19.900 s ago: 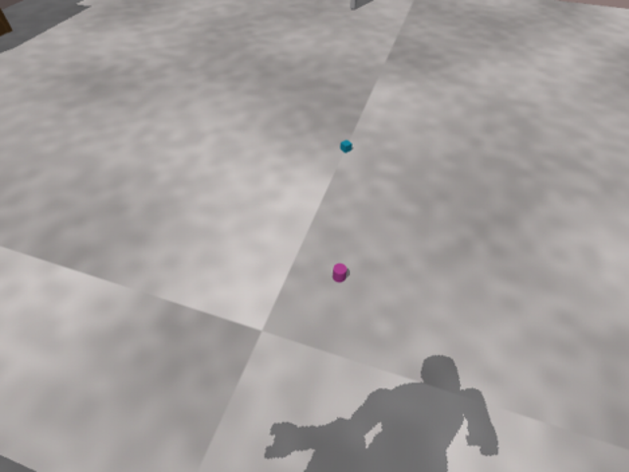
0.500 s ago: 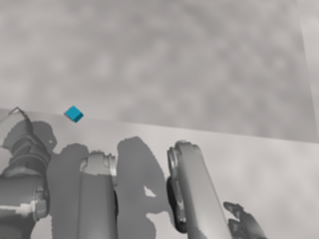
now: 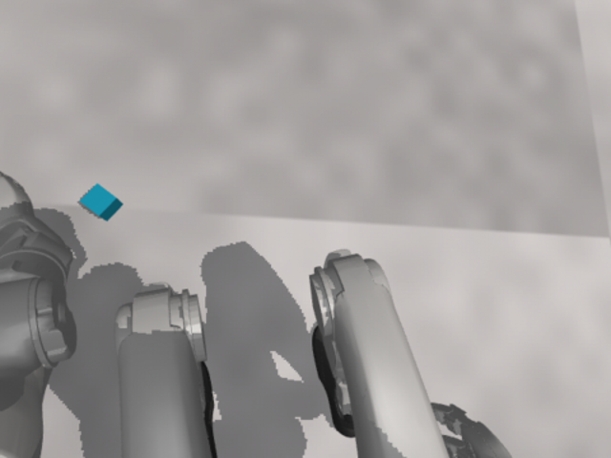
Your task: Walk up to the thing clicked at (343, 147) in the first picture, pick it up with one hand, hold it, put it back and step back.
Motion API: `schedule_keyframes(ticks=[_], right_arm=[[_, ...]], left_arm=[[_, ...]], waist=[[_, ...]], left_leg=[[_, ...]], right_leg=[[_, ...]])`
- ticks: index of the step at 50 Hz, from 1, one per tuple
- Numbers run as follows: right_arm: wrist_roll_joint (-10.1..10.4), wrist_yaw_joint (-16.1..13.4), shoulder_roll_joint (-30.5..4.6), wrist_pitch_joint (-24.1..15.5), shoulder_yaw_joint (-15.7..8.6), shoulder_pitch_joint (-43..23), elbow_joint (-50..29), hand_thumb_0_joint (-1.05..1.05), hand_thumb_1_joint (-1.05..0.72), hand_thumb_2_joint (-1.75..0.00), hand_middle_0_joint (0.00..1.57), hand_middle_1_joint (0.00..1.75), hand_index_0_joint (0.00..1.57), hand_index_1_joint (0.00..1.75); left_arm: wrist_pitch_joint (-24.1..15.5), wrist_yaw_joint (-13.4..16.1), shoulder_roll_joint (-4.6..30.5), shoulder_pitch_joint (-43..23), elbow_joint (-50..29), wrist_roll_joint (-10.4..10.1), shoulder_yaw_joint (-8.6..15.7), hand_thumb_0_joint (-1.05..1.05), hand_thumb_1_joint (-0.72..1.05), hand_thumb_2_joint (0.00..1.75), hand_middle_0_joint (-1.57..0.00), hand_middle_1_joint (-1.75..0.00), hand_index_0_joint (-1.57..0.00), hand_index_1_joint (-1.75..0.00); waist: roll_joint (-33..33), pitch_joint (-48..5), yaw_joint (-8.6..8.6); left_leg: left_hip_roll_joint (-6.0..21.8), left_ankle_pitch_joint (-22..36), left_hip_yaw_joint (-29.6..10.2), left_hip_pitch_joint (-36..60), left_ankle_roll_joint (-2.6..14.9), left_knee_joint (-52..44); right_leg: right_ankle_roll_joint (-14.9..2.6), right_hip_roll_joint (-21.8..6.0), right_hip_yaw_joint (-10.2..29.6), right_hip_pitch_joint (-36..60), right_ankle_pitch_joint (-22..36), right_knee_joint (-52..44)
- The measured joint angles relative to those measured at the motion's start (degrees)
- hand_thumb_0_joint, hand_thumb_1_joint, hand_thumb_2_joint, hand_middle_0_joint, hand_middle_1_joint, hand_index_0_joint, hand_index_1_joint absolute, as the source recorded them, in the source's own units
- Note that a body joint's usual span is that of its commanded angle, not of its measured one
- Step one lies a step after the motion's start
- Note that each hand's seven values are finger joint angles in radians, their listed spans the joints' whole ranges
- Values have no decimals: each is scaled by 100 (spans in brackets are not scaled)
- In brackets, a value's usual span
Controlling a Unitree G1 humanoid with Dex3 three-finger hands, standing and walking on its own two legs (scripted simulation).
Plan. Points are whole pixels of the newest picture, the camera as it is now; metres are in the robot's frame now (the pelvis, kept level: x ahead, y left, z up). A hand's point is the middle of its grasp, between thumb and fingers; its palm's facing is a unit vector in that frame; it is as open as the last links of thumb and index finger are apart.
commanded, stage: rise first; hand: left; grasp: from above
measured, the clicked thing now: (102, 202) +0.50 +0.26 -0.32
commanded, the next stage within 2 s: approach in 0.62 s
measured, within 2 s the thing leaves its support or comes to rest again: neither
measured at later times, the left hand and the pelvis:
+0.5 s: hand (43, 220) +0.44 +0.30 -0.19, palm faces -0.27 -0.33 -0.90, open 11.6 cm; pelvis +0.00 +0.00 -0.02, yaw -2 degrees
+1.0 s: hand (71, 193) +0.48 +0.27 -0.20, palm faces -0.30 -0.30 -0.91, open 12.8 cm; pelvis +0.00 +0.00 -0.02, yaw -4 degrees
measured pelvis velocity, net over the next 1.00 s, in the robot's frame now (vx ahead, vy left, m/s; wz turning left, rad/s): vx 0.00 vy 0.00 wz -0.06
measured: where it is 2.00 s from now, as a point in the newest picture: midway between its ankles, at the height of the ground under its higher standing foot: (272, 417)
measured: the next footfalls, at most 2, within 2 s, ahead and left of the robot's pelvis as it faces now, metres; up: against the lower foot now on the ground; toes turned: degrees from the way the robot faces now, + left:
none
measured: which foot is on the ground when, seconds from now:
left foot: down 0.00-1.00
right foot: down 0.00-1.00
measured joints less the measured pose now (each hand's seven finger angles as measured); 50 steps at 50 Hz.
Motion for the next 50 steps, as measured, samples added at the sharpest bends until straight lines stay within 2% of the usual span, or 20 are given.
schedule_keyframes(ticks=[14,33,39,42,46,48,50], right_arm=[[-115,190,-103,-113,142,-36,13,0,-90,-89,19,30,20,30],[-149,387,-176,-119,255,79,14,0,-91,-89,19,30,20,30],[-171,423,-169,-125,293,45,6,0,-91,-89,19,30,20,30],[-183,436,-173,-160,336,20,2,0,-91,-89,19,30,20,30],[-214,438,-185,-244,403,1,16,0,-91,-89,19,30,20,30],[-253,448,-195,-291,452,-11,35,0,-91,-89,19,30,20,30],[-291,460,-209,-329,506,-17,40,0,-91,-89,19,30,20,30]], left_arm=[[-93,117,359,-289,335,94,251,0,-14,66,-46,-70,-46,-70],[-109,161,572,-361,368,157,299,0,-16,67,-45,-71,-45,-71],[-85,176,626,-429,486,170,230,0,-19,70,-43,-72,-42,-73],[-68,162,688,-561,668,174,64,0,-23,73,-40,-73,-39,-75],[-68,216,772,-862,899,202,-142,0,-28,77,-37,-76,-35,-78],[-50,299,813,-1079,1067,248,-264,0,-30,79,-35,-78,-34,-79],[-19,389,867,-1305,1197,280,-283,0,-33,80,-33,-80,-32,-81]], waist=[[-48,233,-151],[-92,379,-276],[-114,391,-320],[-144,415,-376],[-201,488,-488],[-237,530,-584],[-268,580,-703]], left_leg=[[9,-34,-149,-210,-45,327],[8,-70,-252,-313,-40,478],[5,-63,-262,-322,-18,501],[2,-48,-266,-333,-15,516],[-2,-31,-303,-350,-21,543],[-3,-29,-325,-357,-27,551],[0,-34,-362,-362,-33,560]], right_leg=[[15,61,-111,-226,44,255],[19,78,-202,-272,37,307],[32,79,-212,-256,42,306],[17,78,-218,-258,54,313],[2,83,-252,-261,78,312],[-3,85,-272,-263,89,307],[7,92,-304,-261,99,290]])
